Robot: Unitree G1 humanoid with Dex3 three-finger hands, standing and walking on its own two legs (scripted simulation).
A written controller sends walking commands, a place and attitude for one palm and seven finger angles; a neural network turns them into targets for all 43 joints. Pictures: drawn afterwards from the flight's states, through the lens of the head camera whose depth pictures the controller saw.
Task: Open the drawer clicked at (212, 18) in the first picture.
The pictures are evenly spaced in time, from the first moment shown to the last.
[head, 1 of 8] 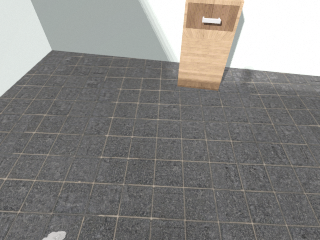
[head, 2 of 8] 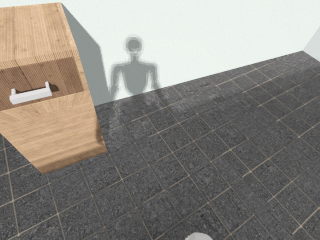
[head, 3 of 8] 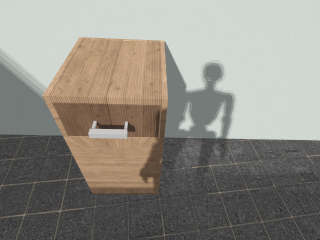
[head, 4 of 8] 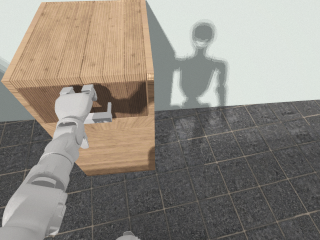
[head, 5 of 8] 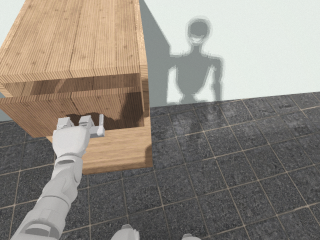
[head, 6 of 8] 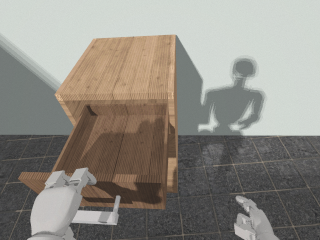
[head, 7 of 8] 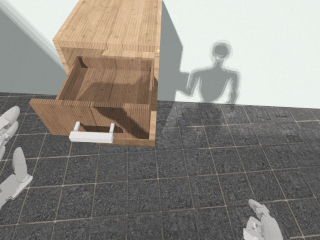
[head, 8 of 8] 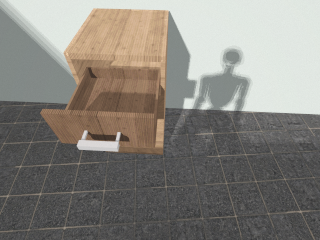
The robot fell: no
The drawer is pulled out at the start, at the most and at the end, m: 0.00 0.30 0.30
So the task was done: yes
